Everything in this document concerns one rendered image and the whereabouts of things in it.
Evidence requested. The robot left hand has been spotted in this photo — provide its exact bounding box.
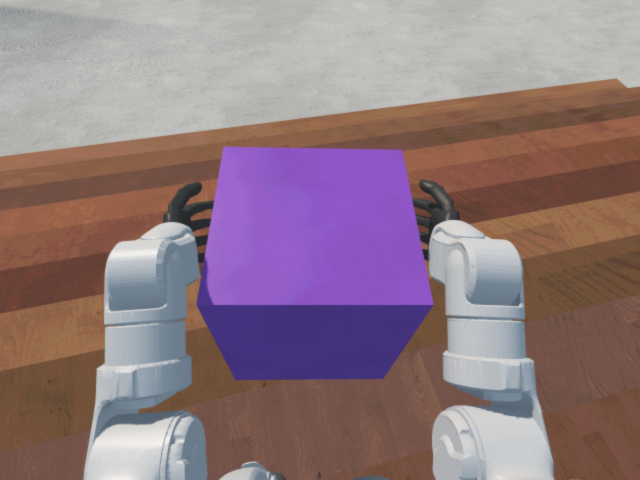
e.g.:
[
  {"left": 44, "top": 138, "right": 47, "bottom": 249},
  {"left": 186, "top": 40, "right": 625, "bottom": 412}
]
[{"left": 163, "top": 182, "right": 214, "bottom": 263}]

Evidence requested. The left robot upper arm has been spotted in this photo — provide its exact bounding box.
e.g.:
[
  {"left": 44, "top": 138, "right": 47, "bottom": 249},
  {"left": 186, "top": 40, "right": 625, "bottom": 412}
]
[{"left": 85, "top": 410, "right": 207, "bottom": 480}]

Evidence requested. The robot right forearm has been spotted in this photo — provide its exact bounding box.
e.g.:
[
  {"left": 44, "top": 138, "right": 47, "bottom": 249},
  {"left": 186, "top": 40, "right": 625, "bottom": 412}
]
[{"left": 428, "top": 220, "right": 554, "bottom": 476}]

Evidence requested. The right robot upper arm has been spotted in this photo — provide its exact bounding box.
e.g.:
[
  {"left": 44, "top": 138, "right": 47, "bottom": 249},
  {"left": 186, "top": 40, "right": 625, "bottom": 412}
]
[{"left": 432, "top": 405, "right": 555, "bottom": 480}]

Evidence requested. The robot right hand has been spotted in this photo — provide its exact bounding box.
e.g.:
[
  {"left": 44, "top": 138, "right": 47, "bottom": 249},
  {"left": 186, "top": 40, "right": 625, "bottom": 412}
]
[{"left": 412, "top": 180, "right": 460, "bottom": 261}]

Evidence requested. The carton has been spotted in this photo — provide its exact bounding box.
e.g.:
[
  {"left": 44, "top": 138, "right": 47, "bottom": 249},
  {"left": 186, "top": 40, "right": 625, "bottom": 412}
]
[{"left": 196, "top": 147, "right": 434, "bottom": 380}]

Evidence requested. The robot left forearm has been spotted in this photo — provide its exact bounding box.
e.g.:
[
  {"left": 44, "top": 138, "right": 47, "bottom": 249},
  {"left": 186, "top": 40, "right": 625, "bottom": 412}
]
[{"left": 83, "top": 222, "right": 200, "bottom": 480}]

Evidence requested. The robot left shin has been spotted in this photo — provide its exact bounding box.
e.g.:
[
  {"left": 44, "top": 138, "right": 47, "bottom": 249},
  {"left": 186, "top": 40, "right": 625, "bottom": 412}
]
[{"left": 241, "top": 462, "right": 268, "bottom": 473}]

